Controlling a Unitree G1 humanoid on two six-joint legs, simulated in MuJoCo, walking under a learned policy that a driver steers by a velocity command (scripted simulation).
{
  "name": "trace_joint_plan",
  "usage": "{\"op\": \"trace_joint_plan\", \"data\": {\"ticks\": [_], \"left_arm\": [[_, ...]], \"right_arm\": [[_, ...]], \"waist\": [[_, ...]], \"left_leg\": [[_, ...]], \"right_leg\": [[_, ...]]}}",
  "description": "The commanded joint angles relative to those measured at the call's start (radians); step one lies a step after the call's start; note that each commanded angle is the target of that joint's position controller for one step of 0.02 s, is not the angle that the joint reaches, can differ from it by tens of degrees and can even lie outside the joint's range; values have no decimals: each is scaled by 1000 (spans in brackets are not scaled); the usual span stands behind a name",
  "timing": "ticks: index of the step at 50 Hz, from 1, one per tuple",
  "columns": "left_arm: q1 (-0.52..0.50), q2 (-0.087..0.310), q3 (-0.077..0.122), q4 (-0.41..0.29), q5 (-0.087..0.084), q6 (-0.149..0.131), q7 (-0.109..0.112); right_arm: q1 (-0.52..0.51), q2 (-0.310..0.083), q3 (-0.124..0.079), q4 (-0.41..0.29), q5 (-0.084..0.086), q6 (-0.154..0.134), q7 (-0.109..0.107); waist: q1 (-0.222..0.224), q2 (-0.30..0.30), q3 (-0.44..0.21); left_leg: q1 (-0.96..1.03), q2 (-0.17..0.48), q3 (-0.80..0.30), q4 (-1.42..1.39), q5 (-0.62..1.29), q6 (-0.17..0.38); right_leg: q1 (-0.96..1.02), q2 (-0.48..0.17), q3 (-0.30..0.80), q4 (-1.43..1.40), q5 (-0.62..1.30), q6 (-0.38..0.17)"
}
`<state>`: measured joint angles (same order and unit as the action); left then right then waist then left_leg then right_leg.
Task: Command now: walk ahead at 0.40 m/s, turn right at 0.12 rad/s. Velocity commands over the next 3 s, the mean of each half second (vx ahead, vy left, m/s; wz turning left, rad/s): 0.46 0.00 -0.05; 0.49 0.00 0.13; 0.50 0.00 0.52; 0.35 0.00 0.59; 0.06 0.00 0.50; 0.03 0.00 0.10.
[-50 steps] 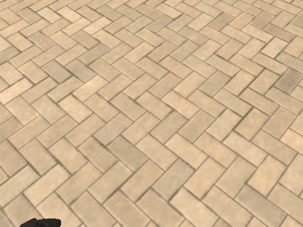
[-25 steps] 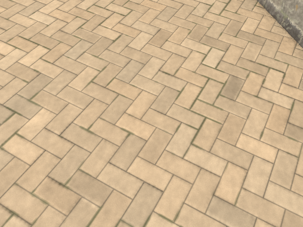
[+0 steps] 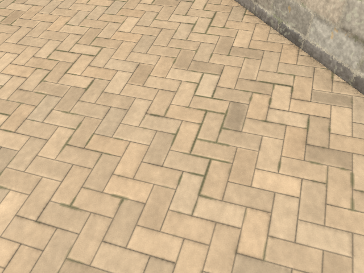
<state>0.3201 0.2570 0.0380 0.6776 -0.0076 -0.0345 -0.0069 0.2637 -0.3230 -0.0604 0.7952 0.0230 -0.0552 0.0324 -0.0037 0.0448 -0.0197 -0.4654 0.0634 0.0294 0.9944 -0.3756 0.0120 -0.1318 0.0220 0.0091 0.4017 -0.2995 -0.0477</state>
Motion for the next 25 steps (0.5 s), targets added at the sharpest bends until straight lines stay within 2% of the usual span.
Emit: {"op": "trace_joint_plan", "data": {"ticks": [1, 3, 6, 8, 12, 13, 14, 15, 16, 17, 18, 19, 20, 21, 22, 23, 25], "left_arm": [[16, 153, 41, -45, 6, -28, 8], [18, 158, 44, -37, 6, -29, 13], [55, 181, 51, -7, 2, -32, 18], [94, 197, 56, 20, -6, -35, 18], [108, 211, 64, 59, -17, -30, 20], [105, 219, 67, 64, -15, -26, 22], [100, 230, 70, 66, -12, -20, 23], [94, 227, 67, 69, -8, -12, 26], [107, 203, 54, 67, 2, -7, 31], [236, 92, 20, 39, 3, -18, 22], [218, 83, 11, 60, -3, -38, 20], [106, 175, 37, 32, -37, -52, 11], [25, 185, 35, 6, -47, -62, 8], [-20, 174, 33, -3, -29, -66, 10], [-12, 167, 39, 7, -15, -58, 13], [22, 149, 36, 22, -13, -47, 12], [49, 114, 30, 39, -8, -27, 15]], "right_arm": [[-149, -89, -22, -104, -13, -39, 9], [-165, -55, -9, -105, -14, -39, 13], [-248, -17, 11, -130, -10, -39, 17], [-301, -16, 16, -150, -5, -40, 25], [-315, -50, 9, -169, -3, -45, 38], [-292, -64, 4, -165, -5, -46, 37], [-243, -84, -6, -156, -8, -44, 31], [-121, -116, -26, -123, -9, -40, 21], [36, -156, -44, -86, -9, -34, 9], [161, -261, -68, -71, -35, -29, 0], [199, -196, -50, -52, -17, -30, 8], [121, -150, -31, -55, -8, -30, 4], [51, -129, -25, -67, -11, -27, -1], [-5, -109, -19, -69, -21, -28, -2], [-42, -80, -11, -76, -35, -34, -2], [-65, -70, -9, -79, -39, -38, -1], [-71, -71, -11, -66, -29, -52, -1]], "waist": [[43, -171, 117], [41, -141, 100], [68, -143, 112], [83, -140, 132], [52, -138, 141], [35, -144, 117], [5, -159, 68], [-62, -157, -19], [-133, -142, -134], [-103, 87, -323], [-119, 214, -431], [-117, 151, -250], [-94, 78, -126], [-61, 14, -36], [-22, 27, -8], [4, 46, -4], [28, 44, 12]], "left_leg": [[-383, 56, -49, 8, 162, -12], [-333, 42, -30, -98, 259, -38], [-216, 7, -8, -297, 390, -50], [-168, -10, -5, -378, 434, -39], [-138, -18, -30, -465, 394, 19], [-96, -34, -17, -470, 360, 35], [-11, -64, 10, -466, 321, 55], [159, -99, 41, -472, 309, 84], [425, -57, 2, -437, 320, 119], [848, 229, -445, -455, 126, 281], [901, 315, -794, -666, -52, 322], [777, 293, -701, -714, -151, 270], [627, 262, -572, -730, -109, 240], [472, 226, -470, -757, -6, 228], [371, 187, -395, -782, 83, 216], [308, 168, -356, -811, 121, 221], [238, 156, -285, -859, 184, 243]], "right_leg": [[173, -259, 289, -270, 79, -178], [144, -227, 196, -274, 211, -168], [71, -199, 112, -280, 272, -150], [58, -218, 107, -290, 255, -148], [156, -277, 110, -244, 355, -123], [185, -279, 103, -202, 470, -112], [205, -270, 91, -124, 659, -100], [189, -235, 57, 37, 834, -77], [58, -191, 30, 258, 792, -43], [-336, -60, -4, 687, 396, 31], [-461, 52, 121, 877, -250, 43], [-578, -15, 147, 955, -230, 28], [-594, -69, 103, 927, -155, 12], [-573, -111, 78, 856, -82, 10], [-510, -147, 84, 799, -27, 8], [-455, -158, 86, 780, 2, 13], [-430, -168, 70, 734, 24, 32]]}}
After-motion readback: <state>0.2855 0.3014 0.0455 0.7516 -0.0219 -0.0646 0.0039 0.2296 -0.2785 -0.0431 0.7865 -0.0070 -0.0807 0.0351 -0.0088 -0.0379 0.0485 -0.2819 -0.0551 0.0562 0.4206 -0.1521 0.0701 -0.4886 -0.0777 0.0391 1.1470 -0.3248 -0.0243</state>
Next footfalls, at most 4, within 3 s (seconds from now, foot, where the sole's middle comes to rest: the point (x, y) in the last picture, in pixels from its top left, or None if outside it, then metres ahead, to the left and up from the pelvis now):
0.32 left None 0.34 0.14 -0.78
0.84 right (230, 244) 0.63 -0.11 -0.78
1.36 left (157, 191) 0.88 0.18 -0.78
1.84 right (168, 132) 1.22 0.14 -0.78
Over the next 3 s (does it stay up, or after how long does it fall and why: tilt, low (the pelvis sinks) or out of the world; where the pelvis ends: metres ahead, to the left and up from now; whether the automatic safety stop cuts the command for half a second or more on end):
stays up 1.09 0.21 -0.01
